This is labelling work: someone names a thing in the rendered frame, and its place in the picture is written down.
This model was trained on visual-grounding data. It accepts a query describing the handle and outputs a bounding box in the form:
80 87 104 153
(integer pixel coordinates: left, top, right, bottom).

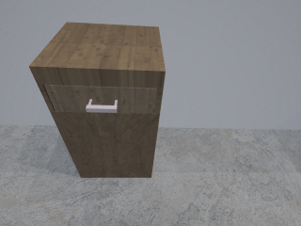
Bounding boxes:
86 99 118 113

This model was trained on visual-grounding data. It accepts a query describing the drawer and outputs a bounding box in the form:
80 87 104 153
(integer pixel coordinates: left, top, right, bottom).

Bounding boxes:
44 85 157 113

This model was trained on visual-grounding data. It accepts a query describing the cabinet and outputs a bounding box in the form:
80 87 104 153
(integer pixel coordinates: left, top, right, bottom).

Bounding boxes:
28 22 166 178

